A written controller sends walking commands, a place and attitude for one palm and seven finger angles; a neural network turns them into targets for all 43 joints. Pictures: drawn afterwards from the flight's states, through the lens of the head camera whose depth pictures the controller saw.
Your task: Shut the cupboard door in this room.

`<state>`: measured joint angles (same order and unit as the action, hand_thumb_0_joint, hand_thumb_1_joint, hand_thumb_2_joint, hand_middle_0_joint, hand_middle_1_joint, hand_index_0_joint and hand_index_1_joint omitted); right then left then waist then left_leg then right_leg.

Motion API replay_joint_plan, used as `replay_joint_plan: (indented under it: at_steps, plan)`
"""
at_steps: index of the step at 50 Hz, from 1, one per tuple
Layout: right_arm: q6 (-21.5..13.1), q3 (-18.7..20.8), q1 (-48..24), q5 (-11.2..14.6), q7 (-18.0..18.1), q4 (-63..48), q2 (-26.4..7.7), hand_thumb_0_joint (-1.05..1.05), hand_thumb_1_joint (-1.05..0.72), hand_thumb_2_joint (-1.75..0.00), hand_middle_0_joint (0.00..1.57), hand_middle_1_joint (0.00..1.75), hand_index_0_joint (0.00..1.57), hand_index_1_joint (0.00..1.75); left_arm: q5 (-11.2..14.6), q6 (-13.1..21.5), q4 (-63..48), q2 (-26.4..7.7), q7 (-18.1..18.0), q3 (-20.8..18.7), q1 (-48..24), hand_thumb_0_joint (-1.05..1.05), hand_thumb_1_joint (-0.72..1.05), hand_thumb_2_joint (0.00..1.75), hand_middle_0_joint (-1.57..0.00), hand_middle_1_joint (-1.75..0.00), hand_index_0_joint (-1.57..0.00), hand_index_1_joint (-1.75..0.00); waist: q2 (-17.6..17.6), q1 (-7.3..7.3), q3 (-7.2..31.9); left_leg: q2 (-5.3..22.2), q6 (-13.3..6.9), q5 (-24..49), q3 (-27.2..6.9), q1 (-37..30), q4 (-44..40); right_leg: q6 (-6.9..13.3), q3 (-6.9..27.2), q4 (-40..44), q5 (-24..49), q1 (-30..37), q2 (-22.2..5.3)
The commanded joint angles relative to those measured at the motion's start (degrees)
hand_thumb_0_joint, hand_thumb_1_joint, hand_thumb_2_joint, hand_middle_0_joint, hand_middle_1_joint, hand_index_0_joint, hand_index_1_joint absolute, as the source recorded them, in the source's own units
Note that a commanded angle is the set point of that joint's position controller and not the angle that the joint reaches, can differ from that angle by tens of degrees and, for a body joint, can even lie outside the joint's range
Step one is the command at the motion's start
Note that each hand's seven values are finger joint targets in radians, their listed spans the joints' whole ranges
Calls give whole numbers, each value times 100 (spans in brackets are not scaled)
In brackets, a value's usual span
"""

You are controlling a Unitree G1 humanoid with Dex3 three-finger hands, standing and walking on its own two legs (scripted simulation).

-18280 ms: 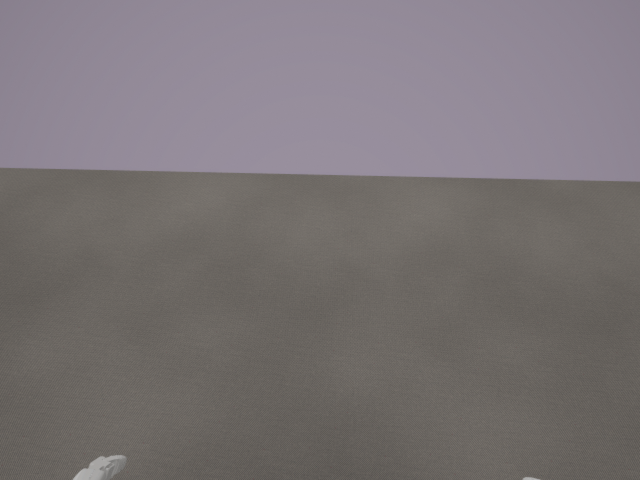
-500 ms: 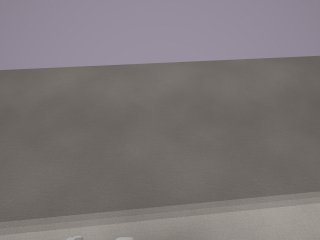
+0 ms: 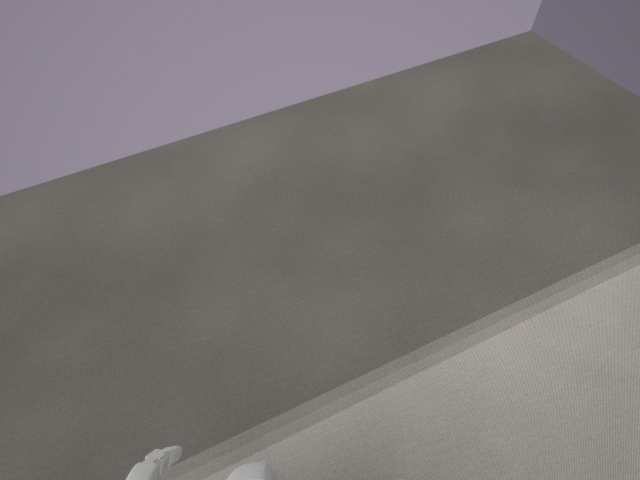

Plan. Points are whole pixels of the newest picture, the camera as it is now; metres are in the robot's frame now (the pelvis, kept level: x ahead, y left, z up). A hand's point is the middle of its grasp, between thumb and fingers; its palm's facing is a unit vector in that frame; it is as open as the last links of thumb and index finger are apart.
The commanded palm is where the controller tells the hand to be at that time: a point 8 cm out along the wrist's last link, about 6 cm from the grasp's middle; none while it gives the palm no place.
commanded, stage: turn or walk to find it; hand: left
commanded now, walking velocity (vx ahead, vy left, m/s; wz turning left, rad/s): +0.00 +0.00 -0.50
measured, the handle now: out of the picture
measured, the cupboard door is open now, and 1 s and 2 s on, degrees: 83 83 83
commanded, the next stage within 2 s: stand and wait in 1.66 s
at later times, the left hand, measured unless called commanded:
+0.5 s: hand out of the picture +0.11 +0.23 -0.16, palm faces -0.18 -0.96 -0.22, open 7.4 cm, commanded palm none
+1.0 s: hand (261, 456) +0.17 +0.10 -0.14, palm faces -0.49 -0.84 -0.26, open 7.4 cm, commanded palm none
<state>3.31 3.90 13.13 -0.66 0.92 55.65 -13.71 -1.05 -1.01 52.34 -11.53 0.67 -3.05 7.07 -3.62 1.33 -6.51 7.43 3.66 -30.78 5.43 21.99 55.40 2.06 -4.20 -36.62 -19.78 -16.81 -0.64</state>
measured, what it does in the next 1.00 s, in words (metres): steps on the spot, turning right: left foot, then right foot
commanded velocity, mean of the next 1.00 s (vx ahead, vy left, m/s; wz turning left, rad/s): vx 0.00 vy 0.00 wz -0.50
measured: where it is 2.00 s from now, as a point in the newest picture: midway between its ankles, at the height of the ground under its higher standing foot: outside the picture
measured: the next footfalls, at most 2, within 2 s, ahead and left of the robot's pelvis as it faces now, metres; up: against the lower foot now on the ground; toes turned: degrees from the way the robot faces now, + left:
left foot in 0.38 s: +0.07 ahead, +0.14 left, +0.00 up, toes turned -7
right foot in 0.78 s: -0.01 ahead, -0.12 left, +0.00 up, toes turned -30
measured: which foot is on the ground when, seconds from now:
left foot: up 0.00-0.36, down 0.38-0.78, up 0.80-1.00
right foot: down 0.00-0.38, up 0.40-0.76, down 0.78-1.00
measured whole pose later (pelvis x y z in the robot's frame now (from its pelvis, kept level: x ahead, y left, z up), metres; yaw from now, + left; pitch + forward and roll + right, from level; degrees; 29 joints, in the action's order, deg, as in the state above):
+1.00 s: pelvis -0.01 -0.02 +0.01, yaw -30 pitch +0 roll +2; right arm 3.3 4.0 11.0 -1.0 0.6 54.3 -15.0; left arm -1.1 -1.6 52.5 -10.7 0.4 -2.4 8.6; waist -1.6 0.8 -5.8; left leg 5.1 4.6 -23.1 1.9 27.8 61.5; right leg 2.7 0.0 -30.3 -14.2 -16.5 0.7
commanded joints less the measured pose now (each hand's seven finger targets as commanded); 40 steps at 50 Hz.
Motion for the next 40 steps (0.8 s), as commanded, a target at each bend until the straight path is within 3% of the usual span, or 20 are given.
replay_joint_plan:
  at_steps: [1,3,9,13,15,17,18,19,20,21,22,24,26,31,34,36,37,38,39,40]
  plan:
    - [-153,72,-265,-36,44,-546,-442,0,-90,-90,20,30,20,30,23,-5,-281,-1166,-184,-299,209,0,90,90,-20,-30,-20,-30,1056,-208,801,-38,59,518,-549,1069,1050,798,1634,1394,3462,1137,-1444]
    - [-138,62,-177,-48,30,-493,-436,0,-90,-90,20,30,20,30,11,41,-303,-1157,-171,-278,238,0,90,90,-20,-30,-20,-30,1127,-184,907,-146,120,701,-463,914,829,721,1523,1405,3565,1132,-1316]
    - [-156,38,-537,-21,44,-646,-450,0,-90,-90,20,30,20,30,-18,37,-217,-1247,-150,-306,456,0,90,90,-20,-30,-20,-30,1096,-286,786,-311,140,698,-460,774,81,878,1998,1494,3234,974,-1270]
    - [-226,13,-569,24,61,-738,-419,0,-90,-90,20,30,20,30,-45,-1,-259,-1334,-147,-353,338,0,90,90,-20,-30,-20,-30,1178,-255,840,-431,55,602,-417,177,-976,891,2276,1348,3173,730,-1207]
    - [-259,14,-300,36,83,-696,-425,0,-90,-90,20,30,20,30,-24,-28,-273,-1354,-128,-355,196,0,90,90,-20,-30,-20,-30,1232,-113,939,-560,7,944,-319,-303,-1713,736,2318,1183,3119,579,-1044]
    - [-324,28,82,43,110,-588,-520,0,-90,-90,20,30,20,30,31,-69,-313,-1243,-119,-333,75,0,90,90,-20,-30,-20,-30,1064,72,1007,-505,-67,1762,-317,-1380,-2964,385,2223,775,2610,-46,-757]
    - [-397,79,229,7,126,-593,-856,0,-90,-90,20,30,20,30,61,-92,-394,-967,-102,-289,165,0,90,90,-20,-30,-20,-30,100,120,1156,361,-363,1997,-1212,-2133,-3625,81,1823,67,1560,-850,-199]
    - [-386,164,220,-42,102,-667,-1329,0,-90,-90,20,30,20,30,66,-93,-467,-689,-39,-227,336,0,90,90,-20,-30,-20,-30,-1454,41,1079,1689,-905,2973,-2372,-2350,-3889,-268,883,-1206,-1088,-1657,432]
    - [-358,161,137,-55,90,-734,-1333,0,-90,-90,20,30,20,30,-6,-117,-441,-828,-49,-251,340,0,90,90,-20,-30,-20,-30,-1261,83,1073,2056,-1219,2700,-2419,-1767,-3958,-367,834,-2300,-1604,-1539,239]
    - [-369,138,-107,-72,106,-789,-1181,0,-90,-90,20,30,20,30,-31,-150,-405,-872,-41,-306,206,0,90,90,-20,-30,-20,-30,-1073,3,844,1912,-1255,2487,-2255,-1331,-4021,-418,874,-2862,-1460,-1594,144]
    - [-370,89,-326,-86,105,-858,-992,0,-90,-90,20,30,20,30,-36,-146,-374,-918,15,-349,190,0,90,90,-20,-30,-20,-30,-752,-95,580,1560,-1206,2446,-1776,-1058,-3989,-446,810,-3183,-1066,-1563,40]
    - [-397,62,-406,-97,104,-851,-820,0,-90,-90,20,30,20,30,-29,-153,-311,-766,88,-317,297,0,90,90,-20,-30,-20,-30,-439,-181,602,1147,-1100,3266,-954,-1305,-3740,-545,597,-3242,-613,-1610,-63]
    - [-409,93,-205,-73,103,-776,-784,0,-90,-90,20,30,20,30,-4,-163,-315,-663,105,-273,265,0,90,90,-20,-30,-20,-30,-468,-105,739,1097,-1140,4022,-577,-1700,-3529,-598,414,-2938,-557,-1613,-130]
    - [-372,203,192,-82,47,-546,-893,0,-90,-90,20,30,20,30,-2,-171,-472,-515,110,-189,-157,0,90,90,-20,-30,-20,-30,-703,128,679,1275,-1157,4324,-203,-1769,-3342,-601,52,-1610,-707,-1134,-240]
    - [-337,265,138,-93,7,-479,-1010,0,-90,-90,20,30,20,30,9,-116,-449,-495,96,-160,-78,0,90,90,-20,-30,-20,-30,-931,99,705,1334,-1039,4378,-44,-1639,-3050,-487,-187,-715,-642,-571,-100]
    - [-312,282,4,-68,-11,-478,-1027,0,-90,-90,20,30,20,30,4,-62,-319,-605,80,-183,333,0,90,90,-20,-30,-20,-30,-773,-138,807,1220,-733,3996,260,-1347,-2489,-385,-307,367,279,165,-25]
    - [-303,270,-11,-44,-22,-502,-940,0,-90,-90,20,30,20,30,-12,-16,-214,-799,56,-234,711,0,90,90,-20,-30,-20,-30,-291,-341,974,1039,-452,3418,486,-920,-1810,-306,-146,1098,1061,932,-141]
    - [-284,166,144,-14,-46,-639,-529,0,-90,-90,20,30,20,30,-70,71,-153,-1441,-19,-343,933,0,90,90,-20,-30,-20,-30,1458,-441,1082,465,-48,1319,760,541,-579,143,1468,1584,2465,2019,-1401]
    - [-228,73,-338,3,-18,-903,-350,0,-90,-90,20,30,20,30,15,62,-62,-1741,-81,-391,1216,0,90,90,-20,-30,-20,-30,2030,-664,1031,-54,51,-726,239,1204,425,764,2490,1551,4247,1757,-2339]
    - [-135,67,-489,19,56,-911,-425,0,-90,-90,20,30,20,30,36,35,-89,-1711,-137,-428,1230,0,90,90,-20,-30,-20,-30,2119,-701,1046,-55,-33,-625,-417,1099,946,955,2617,1749,3485,1157,-2212]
